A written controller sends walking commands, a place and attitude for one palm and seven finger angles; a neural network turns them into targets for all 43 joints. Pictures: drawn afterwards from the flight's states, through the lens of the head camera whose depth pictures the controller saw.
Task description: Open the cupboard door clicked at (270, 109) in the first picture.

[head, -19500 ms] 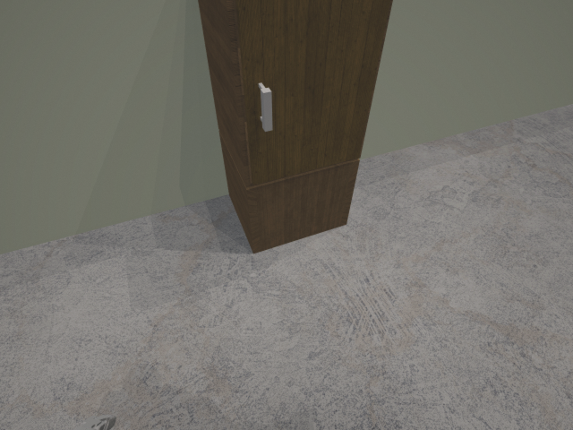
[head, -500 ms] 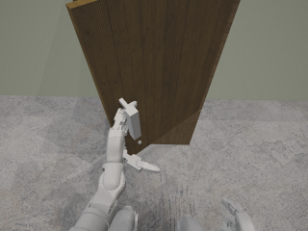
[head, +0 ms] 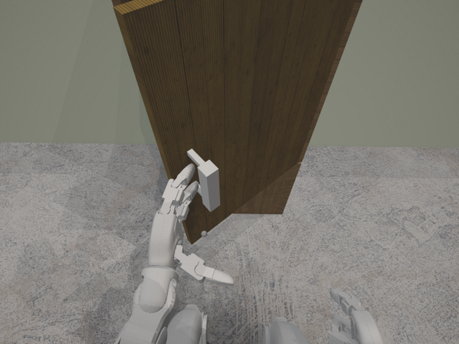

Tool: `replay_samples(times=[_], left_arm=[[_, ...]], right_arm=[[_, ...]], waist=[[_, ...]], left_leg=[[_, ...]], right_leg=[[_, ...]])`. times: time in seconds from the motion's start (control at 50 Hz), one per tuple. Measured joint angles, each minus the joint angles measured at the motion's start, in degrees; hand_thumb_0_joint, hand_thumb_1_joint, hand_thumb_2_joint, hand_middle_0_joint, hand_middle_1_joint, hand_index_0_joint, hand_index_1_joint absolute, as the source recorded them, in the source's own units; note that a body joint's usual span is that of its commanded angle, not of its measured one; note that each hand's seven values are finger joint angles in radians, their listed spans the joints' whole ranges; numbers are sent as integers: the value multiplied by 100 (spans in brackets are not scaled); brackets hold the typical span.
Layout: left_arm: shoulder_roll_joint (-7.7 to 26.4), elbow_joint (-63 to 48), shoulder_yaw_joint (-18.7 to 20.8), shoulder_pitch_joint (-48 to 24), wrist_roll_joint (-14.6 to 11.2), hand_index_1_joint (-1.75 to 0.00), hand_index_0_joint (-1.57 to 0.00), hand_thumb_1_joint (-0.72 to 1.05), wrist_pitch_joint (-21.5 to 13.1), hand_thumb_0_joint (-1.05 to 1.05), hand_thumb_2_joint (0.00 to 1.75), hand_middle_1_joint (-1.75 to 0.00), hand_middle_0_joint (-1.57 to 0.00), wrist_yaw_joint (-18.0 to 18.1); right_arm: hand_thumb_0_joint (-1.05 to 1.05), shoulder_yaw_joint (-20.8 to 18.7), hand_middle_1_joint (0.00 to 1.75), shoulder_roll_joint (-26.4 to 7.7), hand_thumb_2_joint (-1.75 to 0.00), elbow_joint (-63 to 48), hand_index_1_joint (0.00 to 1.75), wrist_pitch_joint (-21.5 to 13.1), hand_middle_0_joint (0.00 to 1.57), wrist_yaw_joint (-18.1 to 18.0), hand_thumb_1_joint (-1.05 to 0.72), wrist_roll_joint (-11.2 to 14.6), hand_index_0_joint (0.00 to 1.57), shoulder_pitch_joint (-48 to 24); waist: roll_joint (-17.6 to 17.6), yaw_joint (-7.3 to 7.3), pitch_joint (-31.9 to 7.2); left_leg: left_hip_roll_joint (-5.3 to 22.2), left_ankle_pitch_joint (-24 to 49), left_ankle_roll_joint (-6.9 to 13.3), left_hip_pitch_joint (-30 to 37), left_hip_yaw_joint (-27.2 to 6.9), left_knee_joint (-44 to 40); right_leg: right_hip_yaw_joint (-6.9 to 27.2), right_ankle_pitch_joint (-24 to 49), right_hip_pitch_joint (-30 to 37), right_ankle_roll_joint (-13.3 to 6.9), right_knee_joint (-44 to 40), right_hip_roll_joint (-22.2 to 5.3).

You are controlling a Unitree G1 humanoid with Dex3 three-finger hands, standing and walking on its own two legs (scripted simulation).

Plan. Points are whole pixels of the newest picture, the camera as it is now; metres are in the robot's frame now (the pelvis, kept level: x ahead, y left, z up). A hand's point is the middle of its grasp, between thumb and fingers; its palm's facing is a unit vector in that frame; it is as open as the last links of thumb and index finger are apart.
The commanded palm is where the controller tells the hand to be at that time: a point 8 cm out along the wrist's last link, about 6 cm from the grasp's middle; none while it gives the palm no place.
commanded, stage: slide the hand sideways off the handle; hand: left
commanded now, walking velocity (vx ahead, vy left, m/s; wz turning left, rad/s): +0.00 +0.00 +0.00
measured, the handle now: (202, 180) +0.38 +0.07 +0.05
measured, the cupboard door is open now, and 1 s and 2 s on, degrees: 41 41 41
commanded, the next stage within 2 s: draw the hand back to the body in 0.56 s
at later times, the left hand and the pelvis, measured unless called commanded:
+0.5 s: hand (169, 259) +0.25 +0.11 +0.04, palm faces +0.01 -1.00 -0.02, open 16.3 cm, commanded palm +0.22 +0.17 +0.04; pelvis +0.01 -0.02 -0.01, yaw +1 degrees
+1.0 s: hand (128, 257) +0.23 +0.15 +0.10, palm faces +0.04 -1.00 -0.05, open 16.3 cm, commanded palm +0.20 +0.21 +0.11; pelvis +0.02 -0.02 +0.02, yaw +1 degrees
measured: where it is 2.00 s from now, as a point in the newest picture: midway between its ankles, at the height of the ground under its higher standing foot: outside the picture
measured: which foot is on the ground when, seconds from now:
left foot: down 0.00-1.00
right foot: down 0.00-1.00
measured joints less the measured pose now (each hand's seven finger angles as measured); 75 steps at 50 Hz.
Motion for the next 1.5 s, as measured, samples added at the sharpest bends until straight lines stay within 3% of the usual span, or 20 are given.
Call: replay_samples(times=[0.34,0.6,0.74,0.9,1.18,1.24,1.3,1.38,1.5], left_arm=[[404,-947,563,1143,-505,-31,-16,-50,11,-1,30,-30,-16,-794],[710,-1342,1091,1664,-979,-30,-15,-50,24,-1,30,-30,-15,-1404],[763,-1520,1097,1648,-1018,-30,-15,-50,129,-1,30,-30,-15,-1518],[943,-2157,1437,2049,-1234,-30,-15,-50,610,-1,30,-30,-15,-1512],[1181,-2646,1832,2566,-1604,-30,-15,-47,958,-1,31,-30,-15,-1953],[1465,-2912,1814,2636,-1007,-30,-15,-41,1451,-1,33,-30,-15,-1353],[1581,-3152,1775,2825,-640,-30,-15,-34,1936,-1,36,-30,-16,-786],[1605,-3269,1761,2929,-426,-30,-16,-22,2295,-1,41,-30,-16,-399],[1609,-3261,1932,2710,-334,-30,-17,-2,2450,-1,50,-30,-17,-187]], right_arm=[[1,-1,30,-56,-90,-191,30,-236,20,-198,-90,66,20,-91],[1,-38,30,-134,-90,-134,30,-446,20,-374,-90,125,20,42],[1,-41,30,-149,-90,-117,30,-546,20,-445,-90,131,20,76],[2,40,30,-57,-90,-186,30,-471,20,-537,-90,252,20,220],[1,91,30,-194,-90,-281,30,-668,20,-622,-90,356,20,287],[1,115,30,-153,-90,-247,30,-589,20,-741,-90,329,20,281],[1,171,30,-134,-90,-243,30,-505,20,-812,-90,312,20,248],[1,252,30,-126,-90,-186,30,-489,20,-869,-90,286,20,234],[1,348,30,-117,-90,72,30,-596,20,-883,-90,250,20,184]], waist=[[-2,76,-68],[47,52,-113],[57,58,-126],[123,24,-65],[142,79,-19],[93,181,-11],[134,189,50],[175,224,169],[182,293,374]], left_leg=[[34,-77,-135,-30,-175,83],[79,-141,-213,-195,-275,241],[88,-174,-211,-282,-290,340],[83,-22,-187,419,-261,-229],[38,158,-97,1389,-250,-951],[31,239,-91,1706,-177,-1229],[7,368,-46,2100,-116,-1604],[-38,544,1,2612,-48,-2085],[-110,777,45,3304,12,-2712]], right_leg=[[-164,-125,21,-128,73,51],[-252,-205,-116,-202,212,103],[-263,-233,-192,-202,293,112],[-235,-29,516,-150,-333,130],[-227,253,1560,-50,-1220,124],[-155,350,1840,-30,-1481,120],[-99,508,2219,9,-1865,105],[-38,711,2716,62,-2355,73],[13,967,3395,116,-2990,21]])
